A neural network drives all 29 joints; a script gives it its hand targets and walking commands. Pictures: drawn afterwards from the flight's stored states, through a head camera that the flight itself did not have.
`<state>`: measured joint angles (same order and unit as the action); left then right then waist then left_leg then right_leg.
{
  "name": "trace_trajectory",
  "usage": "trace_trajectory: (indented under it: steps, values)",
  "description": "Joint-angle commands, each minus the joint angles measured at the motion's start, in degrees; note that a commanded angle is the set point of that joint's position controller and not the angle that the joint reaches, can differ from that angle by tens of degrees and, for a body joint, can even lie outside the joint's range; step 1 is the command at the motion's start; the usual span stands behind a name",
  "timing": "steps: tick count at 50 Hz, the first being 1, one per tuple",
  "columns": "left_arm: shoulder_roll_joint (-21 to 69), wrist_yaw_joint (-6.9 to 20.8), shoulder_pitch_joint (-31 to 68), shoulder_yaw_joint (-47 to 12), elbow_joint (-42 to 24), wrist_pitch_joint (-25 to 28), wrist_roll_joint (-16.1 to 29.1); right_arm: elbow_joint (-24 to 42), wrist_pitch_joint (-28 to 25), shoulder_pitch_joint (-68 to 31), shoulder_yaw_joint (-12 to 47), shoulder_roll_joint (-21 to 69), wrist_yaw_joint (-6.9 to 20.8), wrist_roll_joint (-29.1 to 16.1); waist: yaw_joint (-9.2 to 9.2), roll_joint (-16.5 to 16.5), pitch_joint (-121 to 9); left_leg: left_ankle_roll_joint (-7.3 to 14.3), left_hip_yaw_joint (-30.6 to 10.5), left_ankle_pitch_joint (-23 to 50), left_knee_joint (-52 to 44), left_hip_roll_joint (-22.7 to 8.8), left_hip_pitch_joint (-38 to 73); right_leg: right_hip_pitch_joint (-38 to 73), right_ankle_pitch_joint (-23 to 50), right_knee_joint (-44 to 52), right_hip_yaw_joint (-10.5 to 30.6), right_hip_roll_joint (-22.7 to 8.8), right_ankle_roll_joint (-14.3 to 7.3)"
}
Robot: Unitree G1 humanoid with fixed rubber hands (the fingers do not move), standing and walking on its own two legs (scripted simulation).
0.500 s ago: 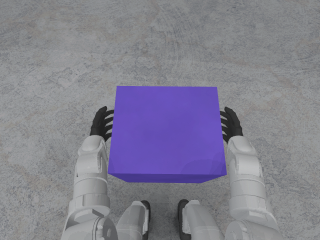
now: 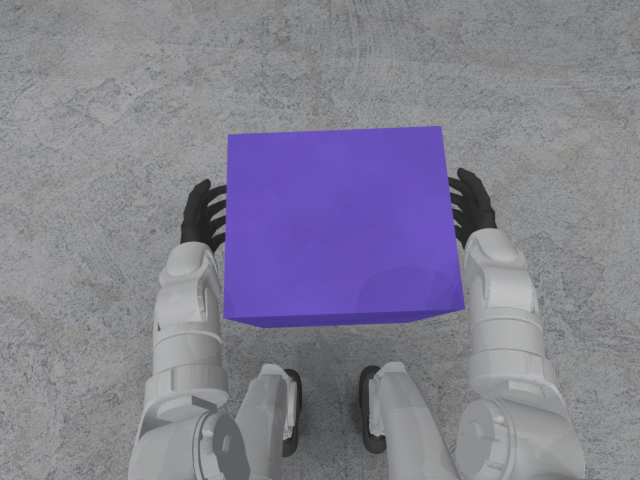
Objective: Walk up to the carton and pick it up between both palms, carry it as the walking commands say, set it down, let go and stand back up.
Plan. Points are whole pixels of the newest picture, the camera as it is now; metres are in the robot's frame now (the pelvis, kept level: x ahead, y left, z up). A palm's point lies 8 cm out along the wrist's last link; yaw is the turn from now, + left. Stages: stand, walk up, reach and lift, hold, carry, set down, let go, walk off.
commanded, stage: set down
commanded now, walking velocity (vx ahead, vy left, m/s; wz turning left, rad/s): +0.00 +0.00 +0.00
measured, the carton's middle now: (335, 246) +0.40 +0.00 -0.16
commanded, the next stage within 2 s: none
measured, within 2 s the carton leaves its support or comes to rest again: neither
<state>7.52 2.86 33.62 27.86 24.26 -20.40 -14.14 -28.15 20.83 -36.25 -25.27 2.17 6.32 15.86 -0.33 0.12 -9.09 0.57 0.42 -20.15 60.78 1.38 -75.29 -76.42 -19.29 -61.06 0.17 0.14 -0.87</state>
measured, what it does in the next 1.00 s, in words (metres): lowers itself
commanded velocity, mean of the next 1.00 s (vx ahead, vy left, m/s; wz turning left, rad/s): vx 0.00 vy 0.00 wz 0.00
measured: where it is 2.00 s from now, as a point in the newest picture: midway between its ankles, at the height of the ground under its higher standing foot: (330, 426)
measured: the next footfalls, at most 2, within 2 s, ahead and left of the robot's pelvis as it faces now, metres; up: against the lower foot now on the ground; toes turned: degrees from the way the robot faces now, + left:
none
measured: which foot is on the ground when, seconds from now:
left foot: down 0.00-1.00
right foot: down 0.00-1.00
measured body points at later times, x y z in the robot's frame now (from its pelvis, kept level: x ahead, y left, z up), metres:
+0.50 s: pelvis -0.02 -0.01 -0.08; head +0.22 -0.02 +0.30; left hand +0.42 +0.17 -0.16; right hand +0.44 -0.18 -0.17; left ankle +0.06 +0.11 -0.64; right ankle +0.07 -0.11 -0.64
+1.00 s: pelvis -0.04 -0.01 -0.16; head +0.25 -0.02 +0.19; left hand +0.45 +0.17 -0.25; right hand +0.47 -0.18 -0.26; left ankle +0.06 +0.11 -0.64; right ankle +0.07 -0.11 -0.64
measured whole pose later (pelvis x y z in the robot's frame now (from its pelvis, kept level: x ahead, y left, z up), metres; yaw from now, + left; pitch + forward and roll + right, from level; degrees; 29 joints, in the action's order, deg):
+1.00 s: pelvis -0.04 -0.01 -0.16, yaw +0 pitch +48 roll +1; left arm -0.2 -2.1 53.1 27.7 32.2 -20.7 -7.4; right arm -39.2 21.2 -57.8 -21.0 -7.4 1.2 8.5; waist -1.1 -0.2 -11.3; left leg -0.4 0.1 -27.8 95.4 1.2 -116.0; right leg -117.2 -26.4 -95.1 -0.7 0.6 -1.5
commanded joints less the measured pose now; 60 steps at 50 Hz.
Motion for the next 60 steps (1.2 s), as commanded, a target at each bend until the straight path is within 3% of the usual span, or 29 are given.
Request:
trace_trajectory:
  steps: [1,24,40,60]
  values:
    - [49.9,14.5,32.4,-35.8,2.6,1.1,9.8,-1.8,-1.7,-29.0,33.6,50.8,14.4,-10.1,-0.09,0.9,-47.9,-0.2,-2.0,17.5,-1.9,6.2,20.7,23.8,17.3,1.3,1.5,6.6,-0.7]
    - [46.0,13.4,46.1,-33.2,6.3,0.9,13.1,-5.7,-1.4,-43.5,33.7,49.3,10.2,-13.9,-0.88,2.3,-56.2,-0.7,1.2,7.6,13.8,7.2,-2.2,11.7,9.5,-12.5,0.6,7.3,0.2]
    - [44.5,11.2,54.4,-33.5,5.9,0.4,15.1,-7.1,-1.2,-51.3,32.7,46.4,9.8,-15.8,-0.7,1.3,-61.5,-1.4,2.2,8.4,23.0,7.3,-8.3,1.4,9.2,-22.4,-1.4,7.8,0.2]
    - [40.9,9.2,64.5,-32.4,6.6,1.2,17.1,-9.4,-1.5,-60.6,32.2,42.4,9.1,-17.5,-0.86,2.3,-63.5,-1.3,3.5,7.0,33.1,6.9,-15.2,-8.1,7.2,-32.4,-2.2,7.4,0.1]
